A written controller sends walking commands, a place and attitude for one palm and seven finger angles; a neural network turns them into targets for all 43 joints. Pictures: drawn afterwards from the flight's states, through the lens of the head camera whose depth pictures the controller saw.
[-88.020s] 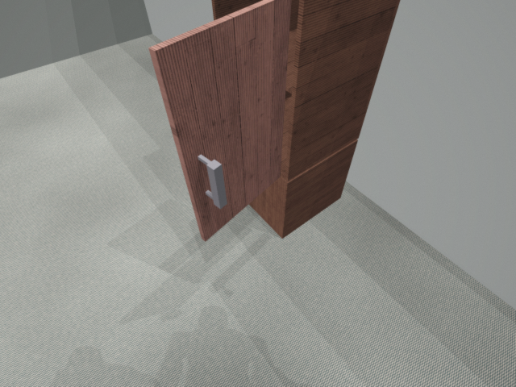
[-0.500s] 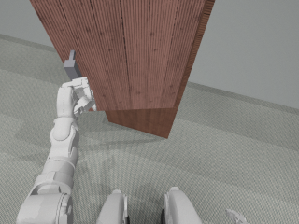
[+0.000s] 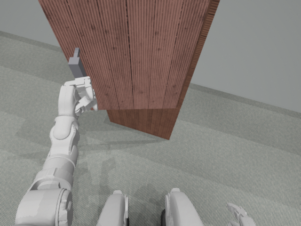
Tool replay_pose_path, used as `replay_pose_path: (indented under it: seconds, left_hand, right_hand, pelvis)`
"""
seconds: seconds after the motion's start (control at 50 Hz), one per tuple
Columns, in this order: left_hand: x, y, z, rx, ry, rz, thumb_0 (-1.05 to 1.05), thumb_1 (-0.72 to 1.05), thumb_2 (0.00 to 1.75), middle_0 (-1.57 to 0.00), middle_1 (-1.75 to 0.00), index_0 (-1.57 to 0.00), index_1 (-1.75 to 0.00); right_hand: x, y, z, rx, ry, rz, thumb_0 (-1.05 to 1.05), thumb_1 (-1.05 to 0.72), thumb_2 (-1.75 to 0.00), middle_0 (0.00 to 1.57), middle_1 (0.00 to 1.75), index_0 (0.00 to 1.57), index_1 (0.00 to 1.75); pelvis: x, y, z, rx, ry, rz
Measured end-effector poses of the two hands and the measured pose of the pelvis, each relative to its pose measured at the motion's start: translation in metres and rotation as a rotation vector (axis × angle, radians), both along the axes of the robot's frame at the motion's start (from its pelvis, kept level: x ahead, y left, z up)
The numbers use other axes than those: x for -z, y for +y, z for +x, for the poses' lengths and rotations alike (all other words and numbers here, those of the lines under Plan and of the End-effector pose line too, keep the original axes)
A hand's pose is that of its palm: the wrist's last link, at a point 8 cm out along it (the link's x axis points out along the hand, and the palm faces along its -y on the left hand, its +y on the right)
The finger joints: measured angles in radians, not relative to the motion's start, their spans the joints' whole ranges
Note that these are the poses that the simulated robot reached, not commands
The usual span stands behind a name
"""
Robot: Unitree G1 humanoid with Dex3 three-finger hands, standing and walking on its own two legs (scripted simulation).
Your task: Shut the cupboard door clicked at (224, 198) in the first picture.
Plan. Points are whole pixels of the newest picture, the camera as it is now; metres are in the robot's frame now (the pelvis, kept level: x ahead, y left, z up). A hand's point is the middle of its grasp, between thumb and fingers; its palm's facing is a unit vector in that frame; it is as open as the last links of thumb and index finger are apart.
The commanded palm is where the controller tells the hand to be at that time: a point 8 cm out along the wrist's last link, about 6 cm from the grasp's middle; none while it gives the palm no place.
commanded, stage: push the door shut along its arc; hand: left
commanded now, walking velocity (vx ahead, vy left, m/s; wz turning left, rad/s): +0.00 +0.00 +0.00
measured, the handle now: (83, 73) +0.53 +0.19 +0.03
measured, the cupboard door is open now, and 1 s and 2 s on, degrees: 21 3 0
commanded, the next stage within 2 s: pull the fist back off the door in 1.34 s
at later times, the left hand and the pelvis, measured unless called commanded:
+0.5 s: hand (99, 79) +0.51 +0.14 +0.04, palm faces -0.14 -0.99 -0.03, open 3.1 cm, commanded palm +0.50 +0.18 +0.04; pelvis -0.01 +0.01 -0.02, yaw -1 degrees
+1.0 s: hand (111, 64) +0.56 +0.11 +0.04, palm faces -0.28 -0.96 -0.04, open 3.1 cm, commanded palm +0.57 +0.14 +0.04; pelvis +0.00 +0.02 -0.03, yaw -3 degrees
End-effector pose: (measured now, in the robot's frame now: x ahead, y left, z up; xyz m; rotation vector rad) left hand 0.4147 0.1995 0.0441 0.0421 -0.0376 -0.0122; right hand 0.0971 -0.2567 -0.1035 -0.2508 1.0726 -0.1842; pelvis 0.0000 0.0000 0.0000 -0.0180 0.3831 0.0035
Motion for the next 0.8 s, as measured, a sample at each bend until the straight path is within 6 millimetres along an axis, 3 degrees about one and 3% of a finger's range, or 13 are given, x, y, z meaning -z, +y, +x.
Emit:
replay_pose_path:
  seconds: [0.14, 0.32, 0.5, 0.8]
  left_hand:
    - [-0.003, 0.005, 0.026, 0.042, 0.003, -0.002, 0.02, 0.90, 0.90, -1.31, -1.50, -1.31, -1.50]
    - [-0.001, 0.008, 0.055, 0.087, 0.031, 0.008, 0.02, 0.90, 0.90, -1.33, -1.50, -1.31, -1.50]
    - [0.003, -0.004, 0.079, 0.131, 0.050, -0.008, 0.02, 0.90, 0.90, -1.32, -1.50, -1.30, -1.50]
    - [0.001, -0.017, 0.118, 0.217, 0.068, 0.003, 0.02, 0.90, 0.90, -1.30, -1.50, -1.30, -1.50]
  right_hand:
    - [0.006, -0.002, -0.013, 0.018, 0.034, -0.015, 0.01, -0.91, -0.90, 0.20, 0.30, 0.20, 0.30]
    - [0.016, -0.002, -0.053, 0.055, 0.157, -0.023, 0.01, -0.91, -0.90, 0.20, 0.30, 0.20, 0.30]
    - [0.017, 0.002, -0.089, 0.105, 0.247, -0.028, 0.01, -0.91, -0.90, 0.20, 0.30, 0.20, 0.30]
    - [0.015, 0.010, -0.111, 0.150, 0.292, -0.035, 0.01, -0.91, -0.90, 0.20, 0.30, 0.20, 0.30]
  pelvis:
    - [0.007, 0.001, -0.002, -0.002, 0.022, -0.008]
    - [0.015, 0.005, -0.005, -0.006, 0.057, -0.020]
    - [0.019, 0.010, -0.005, 0.001, 0.082, -0.029]
    - [0.025, 0.015, -0.004, 0.012, 0.122, -0.045]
